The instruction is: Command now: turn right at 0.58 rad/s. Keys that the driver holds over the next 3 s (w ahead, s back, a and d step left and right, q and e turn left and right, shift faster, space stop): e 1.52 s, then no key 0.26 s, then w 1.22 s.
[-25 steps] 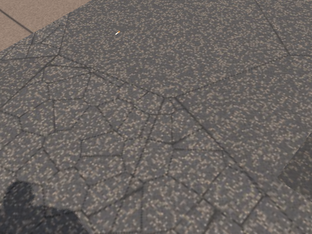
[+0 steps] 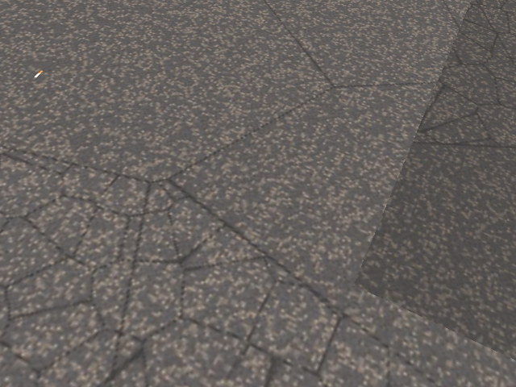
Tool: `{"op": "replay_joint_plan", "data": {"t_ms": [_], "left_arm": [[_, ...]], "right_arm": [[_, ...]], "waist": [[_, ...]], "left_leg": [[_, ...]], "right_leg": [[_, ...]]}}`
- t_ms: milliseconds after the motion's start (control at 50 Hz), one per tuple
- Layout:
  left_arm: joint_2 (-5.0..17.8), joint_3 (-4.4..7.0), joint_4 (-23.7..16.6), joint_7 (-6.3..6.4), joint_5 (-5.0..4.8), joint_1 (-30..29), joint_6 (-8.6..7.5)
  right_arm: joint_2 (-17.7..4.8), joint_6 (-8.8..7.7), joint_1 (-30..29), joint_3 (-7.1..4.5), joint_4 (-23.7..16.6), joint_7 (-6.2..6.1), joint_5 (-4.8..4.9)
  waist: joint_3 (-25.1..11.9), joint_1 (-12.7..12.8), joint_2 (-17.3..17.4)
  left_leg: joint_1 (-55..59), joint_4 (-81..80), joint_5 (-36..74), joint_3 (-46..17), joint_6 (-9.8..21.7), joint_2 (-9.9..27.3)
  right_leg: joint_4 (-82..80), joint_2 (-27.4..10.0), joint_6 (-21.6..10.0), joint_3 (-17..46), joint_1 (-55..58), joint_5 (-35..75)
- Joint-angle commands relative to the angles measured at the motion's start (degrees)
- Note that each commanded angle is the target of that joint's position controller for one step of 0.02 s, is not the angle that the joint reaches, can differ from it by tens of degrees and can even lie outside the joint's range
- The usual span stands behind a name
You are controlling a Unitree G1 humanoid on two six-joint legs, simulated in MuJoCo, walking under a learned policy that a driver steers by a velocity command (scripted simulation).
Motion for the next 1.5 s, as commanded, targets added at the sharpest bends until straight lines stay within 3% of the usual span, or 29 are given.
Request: {"op": "replay_joint_plan", "data": {"t_ms": [20,220,280,300,320,340,360,380,400,440,500,700,800,860,880,900,920,940,980,1040,1140,1320,1340,1360,1380,1400,1420,1460,1500], "left_arm": [[3.9,0.81,-2.5,-0.95,-0.24,2.4,0.34],[1.5,-0.88,-6.1,-2.15,-0.43,-3.7,0.53],[1.1,-1.0,-5.9,-1.94,-0.25,-0.8,-0.37],[2.2,-0.71,-5.3,-1.34,0.39,0.7,-1.04],[7.6,0.34,-5.8,-0.54,1.08,1.2,-1.85],[15.0,2.27,-6.6,-0.56,0.81,2.9,-1.96],[11.9,1.99,-5.9,-0.4,0.41,4.5,-1.88],[8.6,0.93,-6.0,-0.08,0.07,1.3,-1.81],[6.7,0.37,-6.5,0.18,0.13,-2.4,-1.64],[5.1,-0.1,-7.0,0.62,-0.3,-3.6,-1.9],[5.9,0.28,-6.3,0.38,-0.56,-0.6,-2.38],[7.6,1.26,-5.5,0.64,0.54,3.5,-2.25],[7.9,1.6,-5.5,0.28,0.66,1.5,-1.95],[7.2,1.49,-5.5,0.34,-0.11,-2.0,-1.7],[5.4,0.99,-5.7,0.52,-0.64,-1.7,-1.87],[0.6,-0.06,-5.5,0.57,-0.46,3.5,-2.09],[5.0,1.09,-5.3,1.22,0.63,3.6,-1.9],[7.4,1.82,-5.0,1.18,1.57,2.4,-1.64],[6.3,1.89,-3.1,0.06,0.97,3.6,-0.96],[5.2,1.39,-2.7,-1.33,0.18,3.2,-0.36],[3.4,0.39,-4.3,-1.8,0.11,-2.1,0.22],[1.6,-0.92,-6.5,-2.05,-0.53,-3.1,-0.29],[1.4,-0.93,-6.0,-1.75,0.01,-1.3,-0.77],[3.1,-0.56,-5.6,-1.08,0.9,0.1,-1.5],[9.4,0.54,-6.5,-0.4,1.38,0.4,-2.32],[14.6,2.2,-6.6,-0.55,0.23,3.8,-2.43],[11.4,1.7,-5.6,-0.53,-0.3,5.3,-2.44],[6.4,0.12,-6.1,0.14,-0.23,-1.8,-2.16],[5.1,-0.34,-6.4,0.75,-0.56,-2.8,-2.28]], "right_arm": [[-8.0,-0.9,1.7,-2.32,-2.7,-0.03,-0.27],[-11.1,-0.65,3.8,-4.3,-1.6,1.56,-0.94],[-12.0,0.04,3.1,-4.85,-1.4,1.85,0.0],[-11.2,0.26,5.0,-4.85,-0.7,1.94,0.03],[-7.6,0.71,7.7,-4.12,-1.5,2.35,-0.6],[-5.9,1.68,2.4,-3.31,-5.7,1.22,-0.62],[-8.1,2.28,0.7,-3.68,-5.3,0.76,-0.72],[-8.0,2.35,1.6,-3.91,-4.4,1.05,0.17],[-8.3,1.93,2.8,-4.1,-3.3,1.34,0.52],[-9.0,1.72,4.7,-4.45,-2.1,1.83,-0.71],[-7.9,2.1,4.0,-4.31,-2.5,2.16,-0.33],[-7.2,1.92,-1.2,-3.78,-4.7,1.24,0.2],[-7.3,1.01,-0.4,-3.28,-5.3,0.75,0.93],[-6.9,0.12,4.5,-3.04,-4.1,-0.1,0.94],[-8.8,-0.35,5.6,-3.44,-3.8,-0.7,0.4],[-12.9,-0.35,3.7,-3.91,-5.0,-1.16,-0.16],[-15.9,0.16,0.4,-4.5,-6.3,-0.55,-0.33],[-12.8,0.31,1.3,-3.96,-5.9,-0.05,-0.12],[-8.1,0.19,-2.7,-2.61,-6.7,0.49,0.06],[-7.9,-0.09,-0.8,-2.62,-6.4,0.08,-0.18],[-9.1,-0.44,5.2,-3.6,-4.0,0.22,-0.28],[-11.9,-0.04,4.1,-5.01,-2.7,1.96,-0.16],[-11.9,0.23,3.5,-5.04,-2.6,1.97,0.42],[-11.1,0.39,5.6,-4.96,-1.9,2.08,0.42],[-6.6,0.88,8.4,-3.92,-3.3,2.43,-0.65],[-6.4,1.93,2.9,-3.4,-6.6,1.26,-0.61],[-8.3,2.57,1.7,-3.86,-6.1,0.93,-0.33],[-8.6,2.13,2.6,-4.13,-4.4,1.39,0.47],[-9.4,1.98,4.5,-4.44,-3.2,1.93,-0.67]], "waist": [[-6.7,-0.8,11.6],[-6.7,-2.5,13.3],[-7.5,-0.1,11.5],[-7.6,0.5,7.0],[-6.4,-0.4,-8.7],[-3.8,1.6,-14.2],[-4.2,2.6,-6.4],[-2.6,0.3,-4.2],[-2.0,-1.6,-3.5],[-5.0,-1.9,-5.1],[-7.0,-1.2,-2.3],[-6.6,1.0,-3.1],[-7.4,0.1,-3.9],[-7.0,-3.5,-3.4],[-7.2,-3.6,0.1],[-8.7,-0.2,12.7],[-5.6,-0.5,14.2],[-4.6,-0.3,10.1],[-2.7,1.4,9.0],[-4.2,0.2,10.9],[-5.0,-3.2,11.5],[-7.1,-1.9,13.6],[-7.5,-0.2,11.9],[-8.0,0.7,6.2],[-8.2,-1.2,-10.3],[-7.2,2.4,-11.7],[-6.4,2.6,-5.0],[-2.8,-1.0,-2.7],[-5.6,-1.5,-4.3]], "left_leg": [[8.5,-6.4,23.7,-8.4,8.7,13.6],[5.3,-4.6,16.0,-3.3,9.0,17.4],[2.4,1.9,14.1,0.0,5.5,16.9],[-1.7,7.4,7.8,2.5,1.9,15.3],[-12.7,22.2,-12.3,8.2,-2.6,9.0],[-21.5,30.5,-26.1,3.6,-4.5,0.1],[-21.1,36.3,-24.4,-1.8,-4.5,2.2],[-20.7,37.4,-19.3,-3.2,-4.3,2.8],[-19.8,35.8,-14.7,-3.8,-4.2,3.3],[-18.6,37.6,-10.9,-3.0,-4.6,2.3],[-19.4,37.2,-9.8,-3.4,-5.3,1.7],[-17.0,24.4,-12.6,-5.3,-4.6,-0.7],[-8.6,16.4,-13.3,-6.0,-3.1,-3.1],[3.5,-0.5,-5.8,-5.8,-2.2,-3.4],[9.5,-7.6,-3.4,-9.6,-1.3,1.6],[14.7,-11.9,-5.5,-23.7,1.9,16.4],[6.5,-12.2,-0.3,-31.4,8.3,22.7],[3.7,-10.8,4.3,-28.1,10.5,22.0],[1.7,-9.3,9.4,-16.4,8.2,14.8],[6.4,-7.3,18.2,-9.5,8.0,12.2],[13.9,-5.7,21.6,-8.0,9.7,15.0],[7.5,1.2,24.2,-1.3,7.3,17.1],[4.8,4.9,20.3,0.7,5.1,16.3],[-0.5,11.6,12.1,3.4,1.5,14.5],[-13.8,26.7,-17.3,8.3,-2.8,8.0],[-20.0,34.5,-27.8,2.3,-4.1,0.6],[-20.2,39.2,-25.1,-1.9,-4.2,2.6],[-20.2,37.9,-15.7,-3.6,-4.0,3.9],[-18.7,38.8,-11.6,-2.9,-4.6,3.1]], "right_leg": [[1.6,-1.4,1.2,-1.4,-3.8,2.0],[-20.1,-4.4,-1.9,-7.5,5.8,0.2],[-34.3,-3.3,-4.0,-9.1,13.8,7.7],[-41.7,-3.7,-4.7,-5.6,18.7,12.8],[-49.9,-16.8,-7.4,13.4,23.1,16.9],[-48.8,-27.9,-16.7,27.2,17.7,33.5],[-47.6,-25.7,-18.9,23.4,17.6,34.4],[-47.2,-21.7,-17.7,18.2,16.1,32.8],[-47.2,-17.5,-15.2,14.5,15.6,30.5],[-45.9,-14.2,-14.0,11.9,18.3,36.9],[-45.0,-14.1,-14.3,13.2,21.0,38.8],[-43.5,-13.8,-15.9,23.5,19.8,32.0],[-41.9,-12.2,-14.4,27.8,16.4,35.9],[-39.7,-8.5,-9.9,28.1,10.8,30.1],[-36.1,-5.3,-6.7,25.2,5.9,20.2],[-23.6,2.0,-3.3,14.2,-0.1,0.4],[-14.3,6.7,-2.4,5.3,-5.5,-7.5],[-6.3,2.6,-2.0,5.2,-4.1,-5.6],[0.6,1.5,-1.2,4.0,-3.5,0.2],[3.8,0.5,0.8,0.8,-5.7,2.7],[-4.4,-1.8,1.6,-1.4,-7.9,1.6],[-28.9,-2.9,-2.6,-8.4,9.0,3.0],[-36.7,-2.3,-3.5,-8.6,13.7,9.1],[-44.3,-3.8,-4.5,-3.6,19.6,15.2],[-48.6,-19.5,-7.7,17.7,26.6,26.5],[-46.3,-28.1,-17.6,27.1,20.7,41.7],[-45.0,-25.3,-19.4,22.7,21.4,43.8],[-45.3,-17.3,-15.5,14.4,19.2,39.2],[-44.6,-14.2,-14.2,12.2,21.2,43.8]]}}
Next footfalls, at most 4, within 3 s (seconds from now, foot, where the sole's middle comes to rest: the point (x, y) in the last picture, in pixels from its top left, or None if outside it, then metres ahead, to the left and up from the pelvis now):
0.32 right None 0.01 -0.12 -0.78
0.88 left None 0.09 0.04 -0.78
1.36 right None -0.06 -0.10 -0.78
1.94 left None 0.08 0.00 -0.78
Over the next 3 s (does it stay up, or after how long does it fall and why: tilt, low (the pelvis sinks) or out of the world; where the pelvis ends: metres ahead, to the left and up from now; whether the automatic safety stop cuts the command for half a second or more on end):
stays up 0.25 -0.48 -0.02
